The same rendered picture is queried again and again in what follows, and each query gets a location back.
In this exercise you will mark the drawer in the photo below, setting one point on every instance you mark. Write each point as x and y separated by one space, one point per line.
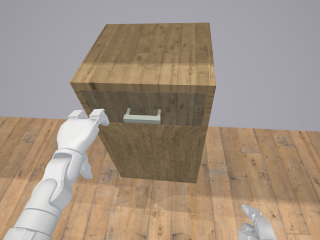
177 108

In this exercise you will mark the left robot hand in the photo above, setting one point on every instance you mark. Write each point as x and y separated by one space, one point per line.
79 132

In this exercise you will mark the handle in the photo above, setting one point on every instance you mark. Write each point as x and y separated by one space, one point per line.
145 119

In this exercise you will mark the cabinet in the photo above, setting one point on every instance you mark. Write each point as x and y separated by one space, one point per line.
152 57

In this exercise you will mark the right robot hand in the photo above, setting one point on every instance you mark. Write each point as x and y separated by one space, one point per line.
262 228

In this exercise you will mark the robot left forearm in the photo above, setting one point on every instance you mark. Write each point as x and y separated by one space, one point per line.
48 199

